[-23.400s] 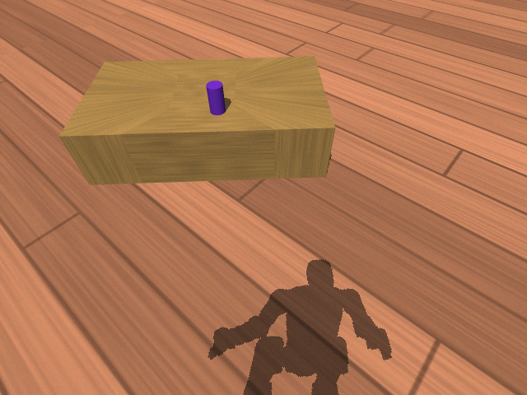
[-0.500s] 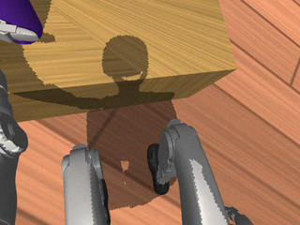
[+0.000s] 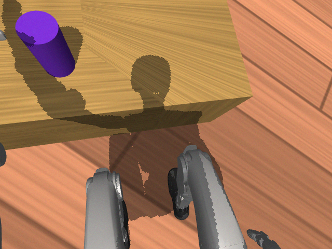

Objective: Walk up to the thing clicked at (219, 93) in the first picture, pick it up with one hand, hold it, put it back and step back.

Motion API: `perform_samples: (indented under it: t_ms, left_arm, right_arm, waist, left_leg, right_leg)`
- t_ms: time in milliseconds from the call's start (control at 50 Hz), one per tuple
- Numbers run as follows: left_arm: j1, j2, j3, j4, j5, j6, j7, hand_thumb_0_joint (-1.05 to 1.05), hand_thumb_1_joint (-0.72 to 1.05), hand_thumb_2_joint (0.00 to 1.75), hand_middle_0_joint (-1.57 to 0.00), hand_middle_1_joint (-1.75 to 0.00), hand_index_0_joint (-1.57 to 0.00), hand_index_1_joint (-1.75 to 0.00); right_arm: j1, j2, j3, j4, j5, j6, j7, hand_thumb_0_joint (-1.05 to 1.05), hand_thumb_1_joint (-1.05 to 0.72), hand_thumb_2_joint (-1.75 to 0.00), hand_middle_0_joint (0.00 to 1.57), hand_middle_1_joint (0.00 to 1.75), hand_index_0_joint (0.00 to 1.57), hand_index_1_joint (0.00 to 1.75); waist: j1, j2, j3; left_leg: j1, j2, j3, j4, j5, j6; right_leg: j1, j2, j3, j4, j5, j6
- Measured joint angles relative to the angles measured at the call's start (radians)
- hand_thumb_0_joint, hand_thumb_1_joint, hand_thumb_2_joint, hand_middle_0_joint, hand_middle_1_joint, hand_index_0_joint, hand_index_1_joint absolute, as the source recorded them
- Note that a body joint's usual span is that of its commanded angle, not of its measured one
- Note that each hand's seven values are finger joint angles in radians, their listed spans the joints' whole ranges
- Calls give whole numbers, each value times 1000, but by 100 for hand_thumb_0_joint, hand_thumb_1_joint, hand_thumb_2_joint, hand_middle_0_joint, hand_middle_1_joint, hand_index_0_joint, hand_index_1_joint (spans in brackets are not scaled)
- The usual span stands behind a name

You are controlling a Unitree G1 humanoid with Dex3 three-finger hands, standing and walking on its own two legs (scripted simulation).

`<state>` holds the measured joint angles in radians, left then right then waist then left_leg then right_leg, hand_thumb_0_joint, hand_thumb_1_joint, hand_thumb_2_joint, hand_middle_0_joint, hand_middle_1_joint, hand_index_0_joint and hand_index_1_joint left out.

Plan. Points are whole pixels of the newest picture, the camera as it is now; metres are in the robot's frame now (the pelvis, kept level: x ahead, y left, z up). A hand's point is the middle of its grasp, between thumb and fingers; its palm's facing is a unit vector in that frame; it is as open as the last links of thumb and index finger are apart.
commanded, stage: rise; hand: left
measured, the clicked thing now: (50, 48) +0.59 +0.19 -0.08
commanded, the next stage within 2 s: home in 0.06 s
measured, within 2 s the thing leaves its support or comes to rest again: neither
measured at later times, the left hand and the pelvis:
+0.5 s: hand out of the picture +0.56 +0.34 +0.14, palm faces +0.31 -0.86 -0.41, open 17.5 cm; pelvis +0.04 +0.00 +0.15, yaw -1 degrees
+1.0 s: hand out of the picture +0.36 +0.22 +0.16, palm faces +0.17 -0.93 -0.32, open 17.3 cm; pelvis +0.09 -0.01 +0.25, yaw +2 degrees
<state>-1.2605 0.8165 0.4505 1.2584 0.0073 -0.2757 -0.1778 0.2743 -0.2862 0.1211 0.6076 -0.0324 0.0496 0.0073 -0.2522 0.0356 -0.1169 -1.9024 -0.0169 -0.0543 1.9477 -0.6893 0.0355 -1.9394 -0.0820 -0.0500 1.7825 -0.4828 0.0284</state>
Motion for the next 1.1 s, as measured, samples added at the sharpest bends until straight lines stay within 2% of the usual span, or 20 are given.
perform_samples:
  t_ms: [40,80,140,220,280,360,440,500,580,660,760,880,1000,1100]
  left_arm:
    - [-25,24,-26,47,57,21,12,-2,-57,9,-5,-6,-5,-5]
    - [-35,40,-37,72,98,68,34,-2,-55,9,-5,-5,-5,-4]
    - [-13,55,-24,62,149,129,61,-2,-53,8,-6,-4,-5,-4]
    - [44,86,33,33,190,178,99,-2,-52,8,-7,-4,-6,-4]
    - [65,115,47,38,194,190,135,-2,-53,7,-7,-4,-6,-4]
    - [82,135,25,73,187,194,173,-2,-53,7,-6,-5,-6,-5]
    - [154,99,-19,77,172,211,187,-2,-54,7,-6,-6,-6,-6]
    - [252,32,-52,36,155,231,190,-1,-54,7,-6,-6,-6,-6]
    - [430,-105,-87,-86,125,266,194,-1,-55,6,-6,-6,-5,-5]
    - [623,-241,-114,-229,89,290,215,-2,-57,5,-6,-5,-5,-5]
    - [810,-367,-169,-343,47,305,257,-2,-56,5,-6,-6,-6,-5]
    - [985,-458,-239,-477,7,316,291,-2,-55,6,-8,-7,-7,-7]
    - [1177,-525,-338,-623,-24,361,299,-1,-54,8,-9,-8,-8,-8]
    - [1366,-579,-409,-796,-43,404,304,-1,-51,9,-9,-9,-8,-8]
  right_arm:
    - [-5,-6,-1,0,-1,8,2,0,-89,-90,21,30,20,30]
    - [-10,-9,-3,-4,1,26,5,0,-89,-90,21,30,20,30]
    - [-13,-11,-6,-14,5,51,9,0,-88,-90,21,30,20,30]
    - [-1,-7,-3,-25,8,76,11,0,-89,-90,21,30,20,30]
    - [16,3,0,-21,9,82,10,0,-90,-90,21,30,20,30]
    - [43,11,-3,-7,7,75,15,0,-90,-90,21,30,20,30]
    - [69,6,-17,1,13,71,21,0,-90,-90,21,30,20,30]
    - [78,2,-31,6,26,69,21,0,-90,-90,21,30,20,30]
    - [78,6,-57,17,46,63,9,0,-90,-90,21,30,20,30]
    - [64,21,-75,23,61,52,-20,0,-90,-90,21,30,20,30]
    - [40,42,-86,12,73,17,-66,0,-90,-90,21,30,20,30]
    - [6,54,-94,-2,72,-19,-99,0,-90,-90,21,30,20,30]
    - [-20,54,-102,-19,74,-37,-111,0,-90,-90,21,30,20,30]
    - [-42,62,-99,-29,78,-46,-125,1,-90,-90,21,30,20,30]
  waist:
    - [-1,-5,10]
    - [-4,-9,19]
    - [-10,-13,30]
    - [-19,-17,33]
    - [-18,-22,34]
    - [-1,-21,33]
    - [28,-11,34]
    - [51,-8,37]
    - [81,-11,32]
    - [99,-20,22]
    - [122,-30,12]
    - [164,-26,15]
    - [202,-11,15]
    - [226,-5,23]
  left_leg:
    - [32,5,2,-30,4,1]
    - [62,10,6,-66,11,3]
    - [113,18,11,-124,21,4]
    - [199,30,13,-205,30,2]
    - [275,36,9,-271,38,-3]
    - [375,43,2,-360,53,-9]
    - [475,47,3,-446,70,-10]
    - [553,50,9,-509,83,-10]
    - [668,53,20,-599,100,-12]
    - [802,55,27,-694,118,-16]
    - [969,57,29,-809,141,-24]
    - [1140,55,28,-926,167,-30]
    - [1272,51,31,-1017,188,-32]
    - [1357,47,34,-1072,199,-35]
  right_leg:
    - [31,5,1,-31,6,2]
    - [61,11,2,-68,15,6]
    - [111,19,4,-127,27,10]
    - [196,31,2,-210,38,10]
    - [274,37,-5,-276,45,5]
    - [378,45,-16,-367,57,-1]
    - [480,50,-19,-453,71,-1]
    - [557,53,-15,-513,83,0]
    - [667,57,-8,-593,96,1]
    - [796,61,-4,-678,108,2]
    - [959,64,-6,-779,120,-3]
    - [1126,63,-11,-878,132,-8]
    - [1251,60,-10,-948,138,-10]
    - [1329,57,-9,-986,139,-11]
